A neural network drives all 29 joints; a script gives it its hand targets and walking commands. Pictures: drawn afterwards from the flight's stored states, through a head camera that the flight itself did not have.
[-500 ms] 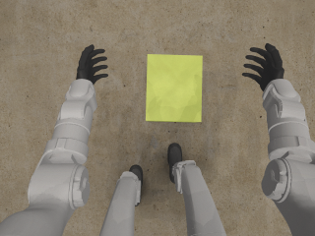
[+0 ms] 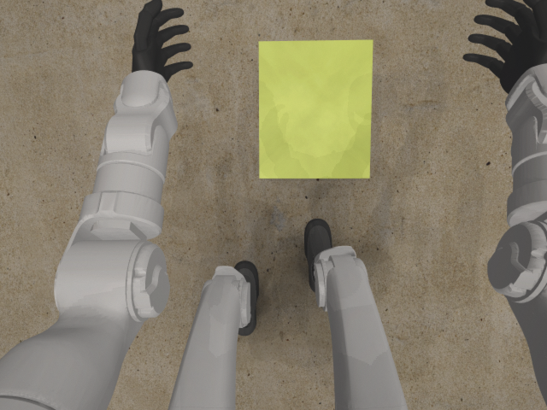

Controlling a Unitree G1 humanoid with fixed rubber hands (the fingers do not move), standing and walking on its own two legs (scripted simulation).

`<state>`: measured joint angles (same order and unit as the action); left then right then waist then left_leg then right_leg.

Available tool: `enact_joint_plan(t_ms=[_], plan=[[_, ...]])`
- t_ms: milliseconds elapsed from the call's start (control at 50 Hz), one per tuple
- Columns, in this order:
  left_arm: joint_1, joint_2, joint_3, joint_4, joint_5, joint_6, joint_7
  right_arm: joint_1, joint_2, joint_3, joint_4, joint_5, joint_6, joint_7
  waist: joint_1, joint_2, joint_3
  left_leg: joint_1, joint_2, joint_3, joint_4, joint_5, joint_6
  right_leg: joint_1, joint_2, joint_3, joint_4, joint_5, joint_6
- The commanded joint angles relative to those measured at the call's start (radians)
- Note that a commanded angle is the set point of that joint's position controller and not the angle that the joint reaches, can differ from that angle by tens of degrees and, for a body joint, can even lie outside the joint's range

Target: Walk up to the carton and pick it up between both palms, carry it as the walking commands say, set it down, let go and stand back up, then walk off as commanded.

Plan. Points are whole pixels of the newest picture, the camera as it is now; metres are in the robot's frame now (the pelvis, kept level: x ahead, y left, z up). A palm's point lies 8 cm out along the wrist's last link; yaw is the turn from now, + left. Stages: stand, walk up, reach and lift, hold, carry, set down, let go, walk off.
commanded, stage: reach and lift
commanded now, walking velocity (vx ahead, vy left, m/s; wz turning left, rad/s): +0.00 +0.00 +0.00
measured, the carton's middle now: (312, 117) +0.52 -0.12 -0.54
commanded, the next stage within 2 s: none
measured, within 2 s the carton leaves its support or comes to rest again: neither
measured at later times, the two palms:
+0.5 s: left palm (199, 116) +0.51 +0.10 -0.31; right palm (439, 110) +0.47 -0.32 -0.30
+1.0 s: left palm (210, 127) +0.51 +0.11 -0.42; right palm (405, 121) +0.47 -0.30 -0.42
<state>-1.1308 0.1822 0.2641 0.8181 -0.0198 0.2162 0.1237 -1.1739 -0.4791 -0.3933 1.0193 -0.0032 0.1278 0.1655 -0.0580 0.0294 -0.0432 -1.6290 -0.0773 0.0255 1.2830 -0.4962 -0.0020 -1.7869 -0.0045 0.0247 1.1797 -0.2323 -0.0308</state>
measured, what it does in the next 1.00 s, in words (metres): lowers itself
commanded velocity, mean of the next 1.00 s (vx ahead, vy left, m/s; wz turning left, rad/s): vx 0.00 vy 0.00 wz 0.00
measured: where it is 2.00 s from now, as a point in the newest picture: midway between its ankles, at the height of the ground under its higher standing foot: (282, 290)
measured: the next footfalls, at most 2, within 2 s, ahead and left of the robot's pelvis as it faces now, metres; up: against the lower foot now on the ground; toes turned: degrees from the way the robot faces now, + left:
none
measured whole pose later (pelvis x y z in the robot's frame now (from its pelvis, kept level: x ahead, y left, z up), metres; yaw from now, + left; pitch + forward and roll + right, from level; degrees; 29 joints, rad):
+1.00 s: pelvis -0.06 +0.00 -0.23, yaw +3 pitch +34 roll +3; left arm -1.52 0.31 0.11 0.97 -0.19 0.21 0.17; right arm -1.55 -0.58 -0.23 1.18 0.17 0.11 0.03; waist -0.11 0.05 0.52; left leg -2.11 -0.14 0.05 2.20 -0.70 -0.02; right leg -2.29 -0.08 0.00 2.04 -0.35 -0.06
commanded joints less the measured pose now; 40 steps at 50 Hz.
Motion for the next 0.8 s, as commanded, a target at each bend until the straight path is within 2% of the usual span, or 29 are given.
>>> enact_joint_plan(t_ms=[0,20,60,80,120,140,160,200,220,240,260,280,300,320,340,360,400,420,460,480,520,560,600,620,660,680,720,740,780], plan=[[-0.205,0.127,0.032,-0.094,-0.011,-0.053,0.003,-0.297,-0.131,0.002,-0.171,0.016,-0.032,-0.024,0.0,-0.178,-1.121,-0.187,-0.054,0.002,-0.044,0.209,-0.066,1.304,-0.007,0.13,0.131,0.623,0.014],[-0.244,0.132,0.005,-0.201,-0.035,-0.064,0.006,-0.284,-0.15,-0.015,-0.25,0.003,-0.034,-0.034,-0.031,-0.156,-1.269,-0.198,-0.05,-0.005,-0.028,0.234,-0.072,1.386,-0.006,0.126,0.175,0.706,0.007],[-0.228,0.151,-0.028,-0.167,-0.072,-0.063,0.011,-0.266,-0.176,-0.015,-0.247,-0.002,-0.02,-0.052,-0.073,-0.157,-1.317,-0.276,-0.05,-0.006,0.017,0.206,-0.074,1.435,-0.01,0.136,0.22,0.756,-0.011],[-0.209,0.143,-0.028,-0.036,-0.068,-0.058,0.003,-0.256,-0.172,-0.011,-0.148,-0.005,-0.013,-0.055,-0.08,-0.152,-1.15,-0.374,-0.052,0.007,0.052,0.118,-0.076,1.328,-0.004,0.134,0.235,0.64,-0.006],[-0.288,0.145,-0.039,-0.16,-0.07,-0.062,0.0,-0.271,-0.176,0.005,-0.247,0.015,-0.016,-0.06,-0.055,-0.067,-1.228,-0.242,-0.049,0.001,0.12,0.189,-0.073,1.182,0.002,0.127,0.259,0.565,0.007],[-0.303,0.182,-0.034,-0.144,-0.078,-0.055,0.005,-0.324,-0.205,-0.013,-0.272,0.003,-0.017,-0.068,-0.082,-0.111,-1.273,-0.245,-0.046,-0.006,0.141,0.168,-0.069,1.19,0.004,0.098,0.289,0.551,0.006],[-0.317,0.177,-0.03,-0.113,-0.076,-0.058,0.007,-0.335,-0.201,-0.014,-0.236,0.02,-0.02,-0.079,-0.071,-0.093,-1.202,-0.273,-0.046,0.008,0.165,0.121,-0.066,1.118,-0.006,0.12,0.294,0.425,0.01],[-0.396,0.222,-0.038,-0.211,-0.078,-0.038,0.027,-0.397,-0.239,-0.006,-0.303,0.035,-0.004,-0.094,-0.066,-0.057,-1.316,-0.146,-0.047,0.001,0.196,0.119,-0.063,1.033,0.004,0.092,0.316,0.308,0.021],[-0.418,0.207,-0.062,-0.153,-0.094,-0.02,0.031,-0.388,-0.239,0.022,-0.216,0.054,0.013,-0.095,-0.088,-0.038,-1.292,-0.139,-0.038,0.006,0.229,0.068,-0.065,0.986,0.002,0.089,0.335,0.234,0.011],[-0.438,0.21,-0.068,-0.218,-0.095,-0.011,0.034,-0.433,-0.231,0.033,-0.321,0.075,0.019,-0.105,-0.069,-0.03,-1.373,-0.072,-0.047,0.02,0.243,0.075,-0.061,1.01,0.001,0.099,0.322,0.196,0.012],[-0.431,0.236,-0.067,-0.151,-0.097,0.005,0.039,-0.414,-0.242,0.059,-0.223,0.09,0.04,-0.108,-0.054,-0.028,-1.301,-0.128,-0.042,0.029,0.259,0.01,-0.058,0.975,0.003,0.097,0.349,0.138,0.009],[-0.486,0.236,-0.088,-0.235,-0.105,0.015,0.042,-0.457,-0.257,0.047,-0.291,0.114,0.048,-0.111,-0.071,-0.013,-1.373,-0.081,-0.034,0.028,0.282,-0.011,-0.051,0.985,-0.008,0.112,0.348,0.089,0.009],[-0.518,0.23,-0.104,-0.24,-0.126,0.026,0.051,-0.498,-0.269,0.056,-0.285,0.115,0.056,-0.115,-0.065,-0.041,-1.367,-0.098,-0.034,0.015,0.281,0.003,-0.047,0.965,0.005,0.079,0.391,0.116,0.013],[-0.533,0.211,-0.13,-0.221,-0.139,0.035,0.049,-0.474,-0.263,0.072,-0.231,0.135,0.059,-0.112,-0.083,0.001,-1.346,-0.083,-0.027,0.018,0.308,-0.021,-0.052,0.941,-0.005,0.078,0.405,0.09,0.005],[-0.525,0.22,-0.123,-0.21,-0.149,0.041,0.049,-0.453,-0.264,0.074,-0.213,0.127,0.064,-0.112,-0.096,-0.05,-1.363,-0.081,-0.028,0.018,0.337,-0.011,-0.055,0.947,-0.006,0.075,0.419,0.095,0.004],[-0.547,0.249,-0.107,-0.208,-0.144,0.049,0.044,-0.477,-0.252,0.099,-0.195,0.15,0.076,-0.112,-0.062,-0.052,-1.389,-0.091,-0.032,0.033,0.368,-0.025,-0.055,0.993,-0.016,0.098,0.44,0.11,0.006],[-0.578,0.248,-0.122,-0.275,-0.167,0.059,0.051,-0.524,-0.297,0.105,-0.262,0.166,0.073,-0.122,-0.077,-0.068,-1.535,-0.097,-0.033,0.026,0.407,-0.011,-0.05,1.087,-0.014,0.097,0.501,0.174,0.005],[-0.585,0.241,-0.127,-0.253,-0.178,0.069,0.054,-0.558,-0.276,0.142,-0.276,0.191,0.08,-0.126,-0.055,-0.088,-1.516,-0.099,-0.043,0.031,0.426,-0.013,-0.044,1.102,-0.016,0.1,0.507,0.174,0.002],[-0.608,0.26,-0.122,-0.202,-0.167,0.081,0.068,-0.597,-0.306,0.145,-0.23,0.21,0.089,-0.136,-0.037,-0.053,-1.452,-0.095,-0.026,0.028,0.462,-0.066,-0.042,1.036,-0.013,0.096,0.561,0.104,-0.002],[-0.611,0.278,-0.079,-0.256,-0.163,0.072,0.077,-0.619,-0.314,0.13,-0.297,0.192,0.071,-0.134,-0.049,-0.115,-1.449,-0.141,-0.037,0.023,0.479,-0.019,-0.037,1.085,-0.002,0.088,0.591,0.232,0.001],[-0.656,0.291,-0.062,-0.274,-0.151,0.063,0.094,-0.666,-0.348,0.13,-0.321,0.2,0.06,-0.148,-0.011,-0.089,-1.444,-0.201,-0.033,0.028,0.513,-0.047,-0.046,1.089,-0.019,0.129,0.622,0.196,0.005],[-0.624,0.273,-0.064,-0.234,-0.152,0.069,0.094,-0.7,-0.348,0.131,-0.352,0.182,0.06,-0.168,-0.035,-0.148,-1.415,-0.212,-0.043,0.014,0.518,-0.035,-0.024,1.063,-0.016,0.103,0.647,0.208,0.011],[-0.625,0.266,-0.07,-0.202,-0.171,0.06,0.095,-0.647,-0.338,0.125,-0.246,0.161,0.058,-0.167,-0.051,-0.139,-1.336,-0.227,-0.048,0.021,0.549,-0.065,-0.029,0.979,-0.026,0.094,0.67,0.156,-0.001],[-0.61,0.244,-0.092,-0.133,-0.163,0.057,0.09,-0.648,-0.341,0.118,-0.193,0.163,0.052,-0.162,-0.066,-0.093,-1.235,-0.23,-0.039,0.008,0.543,-0.086,-0.022,0.835,-0.021,0.07,0.686,0.099,-0.001],[-0.678,0.251,-0.1,-0.175,-0.176,0.042,0.089,-0.695,-0.323,0.14,-0.202,0.18,0.04,-0.153,-0.064,-0.098,-1.209,-0.217,-0.032,-0.003,0.576,-0.067,-0.021,0.796,-0.033,0.079,0.711,0.098,-0.004],[-0.673,0.237,-0.112,-0.169,-0.174,0.037,0.091,-0.672,-0.338,0.123,-0.179,0.17,0.027,-0.155,-0.096,-0.086,-1.24,-0.191,-0.035,0.002,0.58,-0.048,-0.028,0.794,-0.024,0.052,0.722,0.134,-0.009],[-0.669,0.224,-0.121,-0.146,-0.183,0.031,0.084,-0.694,-0.32,0.142,-0.176,0.193,0.019,-0.153,-0.074,-0.057,-1.208,-0.19,-0.038,0.011,0.61,-0.062,-0.03,0.759,-0.032,0.066,0.735,0.099,-0.008],[-0.68,0.231,-0.121,-0.101,-0.197,0.027,0.08,-0.677,-0.342,0.154,-0.115,0.184,0.015,-0.149,-0.103,-0.086,-1.162,-0.222,-0.029,0.008,0.631,-0.074,-0.038,0.75,-0.05,0.062,0.752,0.071,-0.01],[-0.639,0.262,-0.089,-0.061,-0.153,0.012,0.07,-0.664,-0.312,0.149,-0.091,0.173,0.0,-0.145,-0.075,-0.101,-1.082,-0.265,-0.045,0.012,0.64,-0.057,-0.03,0.719,-0.042,0.067,0.75,0.112,-0.003]])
